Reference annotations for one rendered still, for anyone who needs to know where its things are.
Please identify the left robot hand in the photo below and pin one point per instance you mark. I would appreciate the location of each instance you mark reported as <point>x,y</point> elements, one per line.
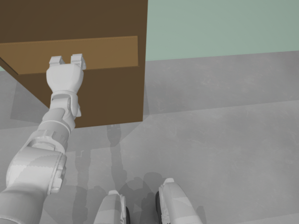
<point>67,77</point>

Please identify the robot right thigh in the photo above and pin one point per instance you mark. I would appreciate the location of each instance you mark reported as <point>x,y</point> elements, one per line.
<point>180,208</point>

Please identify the left robot upper arm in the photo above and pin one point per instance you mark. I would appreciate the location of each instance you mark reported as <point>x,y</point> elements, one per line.
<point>36,174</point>

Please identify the left robot forearm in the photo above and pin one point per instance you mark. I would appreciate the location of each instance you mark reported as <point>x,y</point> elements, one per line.
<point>55,128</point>

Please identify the drawer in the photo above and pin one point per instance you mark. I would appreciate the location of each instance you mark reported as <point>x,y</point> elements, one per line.
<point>98,53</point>

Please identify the right robot foot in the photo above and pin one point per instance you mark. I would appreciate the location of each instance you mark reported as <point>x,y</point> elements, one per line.
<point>158,208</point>

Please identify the cabinet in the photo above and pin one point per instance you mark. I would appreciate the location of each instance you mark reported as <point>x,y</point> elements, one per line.
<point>107,96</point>

